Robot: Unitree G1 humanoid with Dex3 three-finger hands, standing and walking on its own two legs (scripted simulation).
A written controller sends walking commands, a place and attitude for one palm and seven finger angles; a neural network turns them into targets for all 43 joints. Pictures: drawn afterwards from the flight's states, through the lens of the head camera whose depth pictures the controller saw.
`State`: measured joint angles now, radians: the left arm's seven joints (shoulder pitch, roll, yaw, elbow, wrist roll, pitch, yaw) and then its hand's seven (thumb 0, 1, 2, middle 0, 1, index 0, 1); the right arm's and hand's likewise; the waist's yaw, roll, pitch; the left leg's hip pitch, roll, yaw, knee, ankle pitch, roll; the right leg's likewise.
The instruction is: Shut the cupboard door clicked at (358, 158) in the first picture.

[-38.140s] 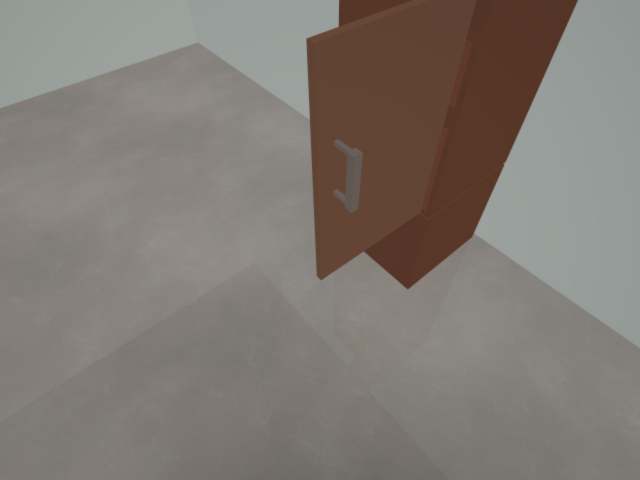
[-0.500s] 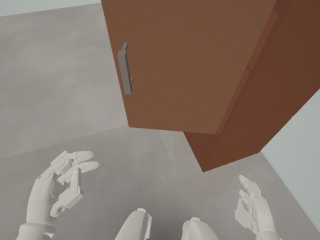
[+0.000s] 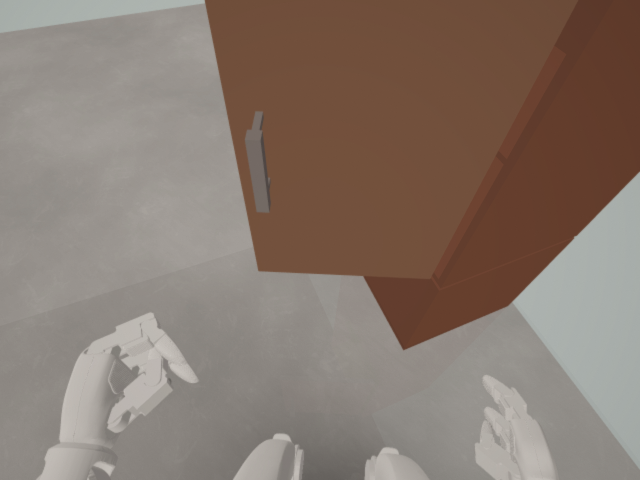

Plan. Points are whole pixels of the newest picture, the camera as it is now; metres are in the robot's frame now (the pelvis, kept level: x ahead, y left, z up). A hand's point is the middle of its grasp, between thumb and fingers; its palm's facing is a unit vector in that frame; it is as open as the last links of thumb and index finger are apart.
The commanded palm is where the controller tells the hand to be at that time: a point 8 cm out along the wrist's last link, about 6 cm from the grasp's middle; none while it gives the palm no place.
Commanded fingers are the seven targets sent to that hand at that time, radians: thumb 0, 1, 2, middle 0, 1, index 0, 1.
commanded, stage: raise the hand and make a fist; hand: left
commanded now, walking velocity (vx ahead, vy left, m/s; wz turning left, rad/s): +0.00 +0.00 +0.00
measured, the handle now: (261, 164) +0.50 +0.13 +0.08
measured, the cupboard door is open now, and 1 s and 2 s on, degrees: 65 65 65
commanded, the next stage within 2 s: bring the fist close to the handle in 0.82 s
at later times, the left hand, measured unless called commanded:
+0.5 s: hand (155, 354) +0.23 +0.19 +0.08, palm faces +0.03 -1.00 -0.03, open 3.1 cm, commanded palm +0.20 +0.24 +0.08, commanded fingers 0.00 0.90 0.90 -1.30 -1.50 -1.30 -1.50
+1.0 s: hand (174, 356) +0.23 +0.17 +0.08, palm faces +0.03 -1.00 -0.03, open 3.1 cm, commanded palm +0.22 +0.22 +0.08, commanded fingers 0.00 0.90 0.90 -1.30 -1.50 -1.30 -1.50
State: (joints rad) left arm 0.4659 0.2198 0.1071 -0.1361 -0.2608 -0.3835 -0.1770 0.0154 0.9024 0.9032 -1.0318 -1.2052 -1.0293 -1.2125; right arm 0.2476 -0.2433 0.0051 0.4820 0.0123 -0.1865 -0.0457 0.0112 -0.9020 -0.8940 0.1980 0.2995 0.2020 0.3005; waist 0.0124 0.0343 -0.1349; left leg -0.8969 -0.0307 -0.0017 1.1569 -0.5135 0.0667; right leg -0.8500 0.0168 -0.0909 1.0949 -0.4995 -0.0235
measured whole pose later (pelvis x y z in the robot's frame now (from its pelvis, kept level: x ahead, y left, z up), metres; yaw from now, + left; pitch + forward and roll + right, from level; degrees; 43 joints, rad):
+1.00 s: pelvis +0.00 -0.01 +0.01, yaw +0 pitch +12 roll -2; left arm 0.36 0.23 0.13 -0.06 -0.29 -0.33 -0.21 0.02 0.90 0.90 -1.30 -1.50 -1.30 -1.50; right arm 0.26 -0.25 0.03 0.48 0.02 -0.16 -0.04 0.01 -0.90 -0.89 0.20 0.30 0.20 0.30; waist 0.01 0.05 -0.13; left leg -0.80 -0.02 -0.01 1.08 -0.49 0.05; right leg -0.76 0.03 -0.10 1.02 -0.48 -0.04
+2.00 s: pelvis +0.00 -0.02 +0.02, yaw -1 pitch +14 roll -1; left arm -0.43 0.15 0.11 0.66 -0.14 -0.38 0.01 0.01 0.90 0.90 -1.30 -1.50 -1.30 -1.50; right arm 0.27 -0.24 0.01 0.62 0.01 -0.05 0.00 0.01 -0.90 -0.89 0.20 0.30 0.20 0.30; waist -0.05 0.03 -0.13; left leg -0.81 -0.02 0.03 1.01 -0.45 0.04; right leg -0.80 0.03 -0.06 0.99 -0.45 -0.05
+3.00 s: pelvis -0.01 -0.01 +0.01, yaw -1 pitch +18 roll -1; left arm -0.81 0.29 0.18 1.10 -0.14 -0.46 -0.14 0.00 0.89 0.91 -1.34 -1.50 -1.30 -1.50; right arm 0.36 -0.27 0.00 0.67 0.01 -0.04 0.01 0.00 -0.90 -0.89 0.20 0.30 0.20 0.30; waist -0.10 0.04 -0.12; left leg -0.95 -0.02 0.01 1.07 -0.44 0.05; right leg -0.92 0.02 -0.07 1.05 -0.44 -0.04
